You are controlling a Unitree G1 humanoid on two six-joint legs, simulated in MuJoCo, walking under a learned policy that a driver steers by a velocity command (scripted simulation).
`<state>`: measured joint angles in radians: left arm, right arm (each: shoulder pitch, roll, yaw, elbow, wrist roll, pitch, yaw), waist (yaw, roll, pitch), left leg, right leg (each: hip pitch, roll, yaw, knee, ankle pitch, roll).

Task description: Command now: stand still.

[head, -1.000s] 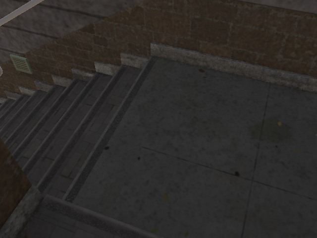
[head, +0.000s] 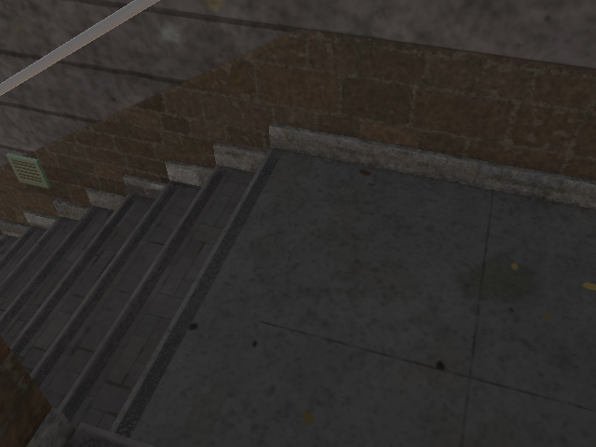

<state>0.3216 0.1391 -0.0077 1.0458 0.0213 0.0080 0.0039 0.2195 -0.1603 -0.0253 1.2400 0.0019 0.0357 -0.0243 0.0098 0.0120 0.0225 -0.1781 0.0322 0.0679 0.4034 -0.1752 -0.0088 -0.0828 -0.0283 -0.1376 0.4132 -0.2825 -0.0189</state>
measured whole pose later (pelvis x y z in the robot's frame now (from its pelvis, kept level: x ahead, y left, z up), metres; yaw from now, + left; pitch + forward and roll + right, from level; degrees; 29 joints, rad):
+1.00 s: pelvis +0.02 -0.03 +0.00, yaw -1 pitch -2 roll +1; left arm 0.33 0.11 -0.03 1.11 0.01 -0.02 0.00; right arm 0.26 -0.15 -0.01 1.23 0.00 0.02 -0.02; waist 0.01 0.03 0.01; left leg -0.18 0.07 0.05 0.42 -0.21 -0.04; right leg -0.07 0.02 -0.12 0.39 -0.30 -0.06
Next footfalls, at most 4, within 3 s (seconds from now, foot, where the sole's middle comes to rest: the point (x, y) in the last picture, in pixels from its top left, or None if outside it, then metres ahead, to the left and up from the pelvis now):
1.34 left None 0.17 0.11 -0.78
1.70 right None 0.37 -0.06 -0.95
2.08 left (253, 423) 0.77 0.19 -1.13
2.54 right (346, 346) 1.03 -0.09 -1.13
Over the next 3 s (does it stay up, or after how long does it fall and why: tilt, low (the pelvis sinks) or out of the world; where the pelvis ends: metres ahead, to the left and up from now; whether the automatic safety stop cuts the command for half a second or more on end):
stays up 1.15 -0.03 -0.36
